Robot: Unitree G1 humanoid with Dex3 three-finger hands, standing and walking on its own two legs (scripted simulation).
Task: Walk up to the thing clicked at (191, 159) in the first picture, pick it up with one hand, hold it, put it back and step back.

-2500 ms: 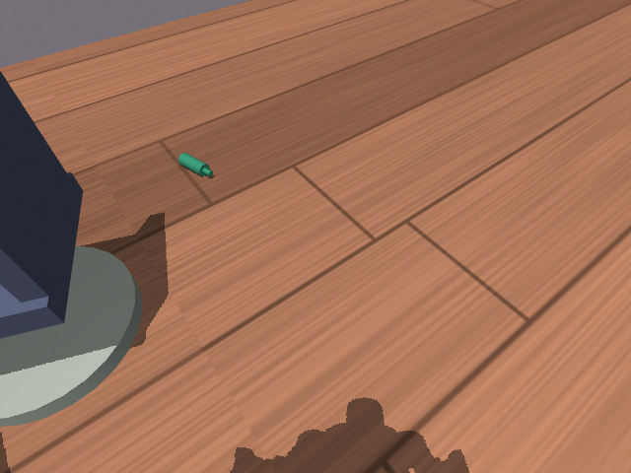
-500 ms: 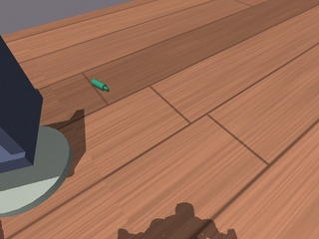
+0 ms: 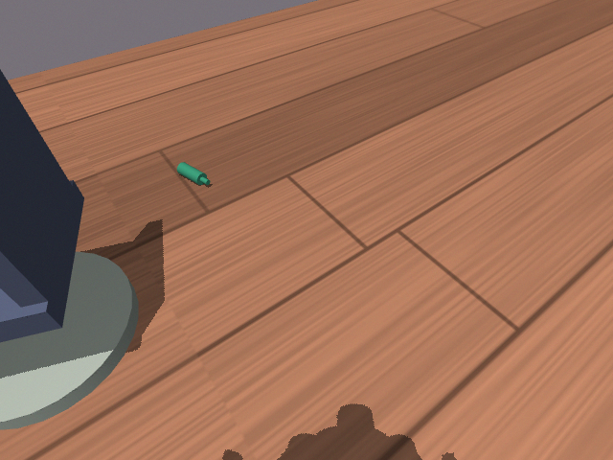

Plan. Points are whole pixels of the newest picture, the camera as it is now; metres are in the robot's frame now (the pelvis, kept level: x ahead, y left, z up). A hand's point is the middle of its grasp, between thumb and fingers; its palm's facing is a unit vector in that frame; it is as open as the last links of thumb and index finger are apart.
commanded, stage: walk up
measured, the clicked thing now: (194, 175) +1.51 +0.64 -0.75
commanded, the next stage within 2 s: none
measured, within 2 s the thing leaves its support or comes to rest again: neither
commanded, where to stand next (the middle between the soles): +1.42 -0.02 m, yaw -1 degrees
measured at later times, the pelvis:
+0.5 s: pelvis +0.17 -0.03 -0.03, yaw +1 degrees
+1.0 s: pelvis +0.41 -0.08 -0.03, yaw -1 degrees
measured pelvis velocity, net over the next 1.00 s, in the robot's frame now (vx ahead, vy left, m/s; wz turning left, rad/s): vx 0.41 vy -0.08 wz -0.01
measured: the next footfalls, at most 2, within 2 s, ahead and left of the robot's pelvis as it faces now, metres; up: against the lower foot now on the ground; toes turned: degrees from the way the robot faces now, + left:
left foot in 0.50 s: +0.37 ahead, +0.08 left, +0.00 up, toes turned +3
right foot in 0.92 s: +0.51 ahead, -0.20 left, +0.00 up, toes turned -7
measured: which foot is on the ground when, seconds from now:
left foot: down 0.00-0.18, up 0.20-0.48, down 0.50-0.92, up 0.94-1.00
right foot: down 0.00-0.54, up 0.56-0.90, down 0.92-1.00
